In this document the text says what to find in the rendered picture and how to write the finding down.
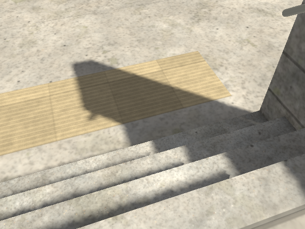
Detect stairs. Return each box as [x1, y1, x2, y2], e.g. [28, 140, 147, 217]
[0, 111, 305, 229]

